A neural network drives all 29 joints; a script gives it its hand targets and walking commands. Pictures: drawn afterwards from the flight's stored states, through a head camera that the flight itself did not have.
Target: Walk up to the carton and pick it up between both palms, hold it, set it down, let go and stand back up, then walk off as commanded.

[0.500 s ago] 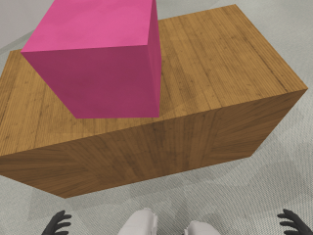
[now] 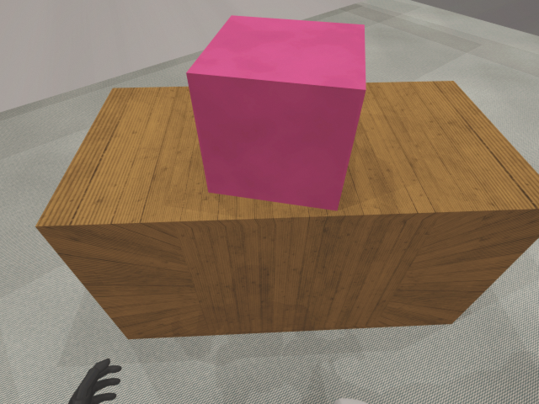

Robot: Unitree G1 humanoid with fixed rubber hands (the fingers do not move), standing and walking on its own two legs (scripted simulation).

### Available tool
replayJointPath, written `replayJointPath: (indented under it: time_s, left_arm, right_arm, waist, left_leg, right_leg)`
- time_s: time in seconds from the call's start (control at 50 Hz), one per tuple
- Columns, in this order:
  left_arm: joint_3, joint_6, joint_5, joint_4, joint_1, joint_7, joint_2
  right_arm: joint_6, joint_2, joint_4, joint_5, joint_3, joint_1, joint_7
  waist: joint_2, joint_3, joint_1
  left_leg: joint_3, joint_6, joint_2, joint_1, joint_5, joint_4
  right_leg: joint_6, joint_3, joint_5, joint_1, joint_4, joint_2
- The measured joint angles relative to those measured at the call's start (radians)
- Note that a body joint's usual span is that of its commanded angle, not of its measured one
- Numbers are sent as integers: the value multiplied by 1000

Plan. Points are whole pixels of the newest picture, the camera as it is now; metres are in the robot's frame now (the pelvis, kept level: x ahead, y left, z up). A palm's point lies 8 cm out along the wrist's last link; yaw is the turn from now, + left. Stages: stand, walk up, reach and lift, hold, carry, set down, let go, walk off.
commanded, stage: walk up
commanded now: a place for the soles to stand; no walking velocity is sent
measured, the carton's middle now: (283, 111) +0.70 -0.02 +0.06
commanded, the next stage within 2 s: none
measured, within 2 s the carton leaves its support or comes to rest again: neither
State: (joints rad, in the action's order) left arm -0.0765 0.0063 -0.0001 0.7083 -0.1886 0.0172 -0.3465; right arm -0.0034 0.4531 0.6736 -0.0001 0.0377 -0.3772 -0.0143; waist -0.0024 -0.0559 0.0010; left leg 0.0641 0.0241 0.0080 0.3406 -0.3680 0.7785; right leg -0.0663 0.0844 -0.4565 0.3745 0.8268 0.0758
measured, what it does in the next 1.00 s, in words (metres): steps on the spot: right foot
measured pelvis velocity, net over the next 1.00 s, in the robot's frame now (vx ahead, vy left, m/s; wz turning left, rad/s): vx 0.04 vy -0.01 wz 0.01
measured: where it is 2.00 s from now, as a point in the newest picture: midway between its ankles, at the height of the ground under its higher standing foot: outside the picture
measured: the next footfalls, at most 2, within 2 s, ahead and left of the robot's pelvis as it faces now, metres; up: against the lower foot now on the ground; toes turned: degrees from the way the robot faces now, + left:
right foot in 0.28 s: +0.09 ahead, -0.11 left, +0.00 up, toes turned +0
right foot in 1.10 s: +0.20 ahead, -0.18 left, +0.00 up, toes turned +0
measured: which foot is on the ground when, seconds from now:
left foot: down 0.00-1.00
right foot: up 0.00-0.26, down 0.28-0.82, up 0.84-1.00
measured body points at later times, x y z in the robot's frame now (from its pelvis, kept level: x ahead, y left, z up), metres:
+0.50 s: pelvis +0.02 +0.03 +0.01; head +0.02 +0.04 +0.45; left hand +0.12 +0.34 -0.10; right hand +0.12 -0.30 -0.07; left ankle +0.04 +0.12 -0.71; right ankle +0.05 -0.10 -0.71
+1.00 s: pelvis +0.04 -0.01 +0.01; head +0.03 +0.01 +0.46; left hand +0.16 +0.30 -0.09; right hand +0.11 -0.34 -0.05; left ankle +0.04 +0.12 -0.71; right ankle +0.07 -0.15 -0.67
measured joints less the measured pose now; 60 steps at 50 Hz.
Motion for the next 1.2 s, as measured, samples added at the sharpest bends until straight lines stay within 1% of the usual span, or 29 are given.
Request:
replayJointPath:
  time_s: [0.02,0.06,0.16,0.22,0.26,0.28,0.32,0.34,0.36,0.48,0.58,0.78,0.8,0.84,0.9,0.94,1.0,1.04,1.06,1.1,1.12,1.14,1.18,1.2]
  left_arm:
    - [0,-1,0,3,-8,0,0]
    - [0,-1,0,14,-22,-3,-4]
    - [0,-1,0,29,-49,-9,-20]
    - [0,-1,0,38,-60,-10,-20]
    - [0,-1,0,39,-63,-10,-20]
    - [0,1,0,39,-63,-10,-20]
    - [0,9,0,42,-64,-10,-20]
    - [0,13,0,42,-64,-10,-20]
    - [0,15,0,42,-64,-10,-20]
    - [0,17,0,43,-61,-13,-20]
    - [0,20,0,43,-58,-16,-20]
    - [0,20,0,43,-41,-17,-20]
    - [0,20,0,43,-43,-22,-21]
    - [0,15,0,43,-44,-39,-24]
    - [0,13,0,43,-44,-58,-38]
    - [0,13,0,43,-44,-63,-50]
    - [0,13,0,42,-44,-68,-62]
    - [0,12,0,42,-44,-71,-63]
    - [0,12,0,42,-44,-72,-63]
    - [-1,25,0,42,-49,-72,-63]
    - [-1,35,0,42,-51,-72,-63]
    - [-1,41,0,43,-57,-72,-62]
    - [-1,45,0,43,-95,-71,-62]
    - [-1,45,0,43,-119,-71,-62]
  right_arm:
    - [3,0,0,0,-1,-3,0]
    - [10,0,0,0,-1,-1,0]
    - [40,0,0,0,-1,3,1]
    - [51,0,0,0,-1,3,3]
    - [52,0,0,0,-2,3,3]
    - [52,0,0,0,-2,4,3]
    - [52,0,0,0,-6,13,4]
    - [52,-2,0,0,-7,18,5]
    - [52,-2,0,0,-9,22,7]
    - [64,-2,0,0,-14,26,8]
    - [72,-2,1,0,-25,41,8]
    - [72,-2,6,0,-28,53,9]
    - [74,-2,6,0,-28,53,9]
    - [87,-1,6,0,-28,43,9]
    - [102,-1,6,0,-27,14,12]
    - [109,-1,6,0,-22,-15,16]
    - [108,-1,7,0,-17,-50,16]
    - [108,-2,6,0,-13,-61,16]
    - [106,-2,6,0,-11,-62,16]
    - [104,0,6,0,-8,-55,16]
    - [101,0,8,0,-5,-49,16]
    - [92,-3,8,0,-5,-48,16]
    - [75,-4,7,0,-9,-46,16]
    - [72,-2,7,0,-9,-42,16]
  waist:
    - [1,2,0]
    - [1,3,-1]
    - [-25,5,-1]
    - [-30,6,-1]
    - [-31,6,-2]
    - [-32,6,-2]
    - [-25,9,-1]
    - [-21,12,-1]
    - [-16,16,-1]
    - [1,38,-1]
    - [-14,32,-1]
    - [-17,47,-1]
    - [-17,52,-1]
    - [-15,60,0]
    - [-23,62,0]
    - [-34,57,-1]
    - [-56,40,-1]
    - [-65,40,-1]
    - [-68,43,-2]
    - [-68,40,-2]
    - [-58,28,-2]
    - [-49,21,-3]
    - [-46,32,-3]
    - [-42,41,-3]
  left_leg:
    - [1,8,4,0,1,-1]
    - [1,28,9,-2,5,-16]
    - [0,31,47,27,38,-35]
    - [-1,31,59,37,39,-35]
    - [-1,31,64,39,39,-36]
    - [-1,27,66,39,38,-35]
    - [0,19,62,39,35,-32]
    - [0,18,60,39,35,-31]
    - [0,17,58,39,32,-31]
    - [0,17,52,38,24,-36]
    - [0,14,51,38,21,-36]
    - [0,13,52,38,20,-37]
    - [0,14,50,36,18,-37]
    - [1,25,43,25,5,-37]
    - [2,33,27,-3,-2,-62]
    - [5,32,15,-24,1,-78]
    - [9,26,2,-55,-9,-89]
    - [8,24,-10,-64,-22,-89]
    - [8,16,-16,-64,-28,-89]
    - [8,5,-32,-55,-50,-59]
    - [10,6,-48,-35,-58,3]
    - [17,6,-51,-2,-71,93]
    - [19,6,-17,71,-80,251]
    - [17,6,-2,104,-80,293]
  right_leg:
    - [0,-21,-28,13,42,-19]
    - [0,-28,-34,22,97,-37]
    - [0,-52,-31,23,107,-47]
    - [0,-57,-32,23,60,-50]
    - [0,-58,-33,13,-25,-52]
    - [0,-58,1,3,-75,-53]
    - [6,-58,144,-2,-112,-56]
    - [18,-58,158,-2,-113,-57]
    - [22,-58,153,-2,-113,-59]
    - [23,-58,115,-2,-113,-63]
    - [31,-58,128,-2,-117,-64]
    - [33,-58,126,-3,-117,-63]
    - [33,-58,104,-3,-111,-64]
    - [33,-57,-9,5,-49,-72]
    - [33,-72,-30,47,89,-79]
    - [33,-81,-30,64,123,-70]
    - [33,-85,-31,72,119,-42]
    - [33,-86,-28,72,72,-26]
    - [33,-86,-11,69,28,-21]
    - [35,-85,74,40,-85,-23]
    - [41,-75,149,35,-88,-36]
    - [47,-62,161,30,-70,-45]
    - [49,-53,131,9,-70,-45]
    - [49,-53,123,-5,-88,-45]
